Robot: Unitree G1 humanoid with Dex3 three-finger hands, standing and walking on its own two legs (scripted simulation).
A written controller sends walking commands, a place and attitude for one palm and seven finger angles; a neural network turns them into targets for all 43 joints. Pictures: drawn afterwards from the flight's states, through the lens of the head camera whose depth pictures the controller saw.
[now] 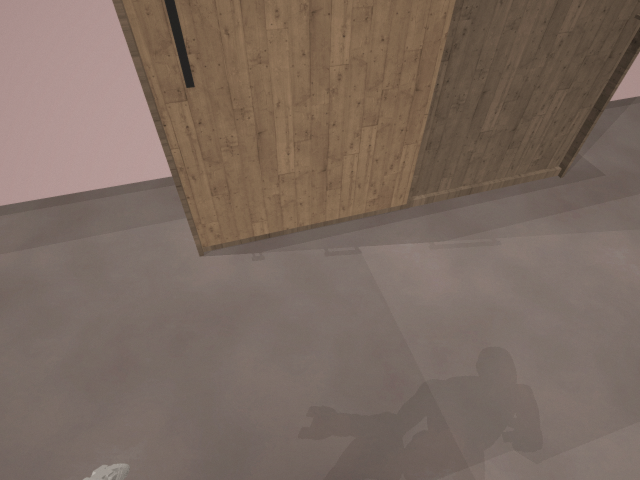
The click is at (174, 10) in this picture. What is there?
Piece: wardrobe's sliding door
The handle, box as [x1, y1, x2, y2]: [164, 0, 194, 87]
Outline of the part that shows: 164,0 186,87 194,86 174,1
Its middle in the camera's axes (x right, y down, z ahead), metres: -0.36 -0.52 +0.96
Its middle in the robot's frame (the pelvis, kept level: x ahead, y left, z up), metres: +1.06 +0.42 +0.11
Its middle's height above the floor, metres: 0.88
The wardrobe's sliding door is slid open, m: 0.00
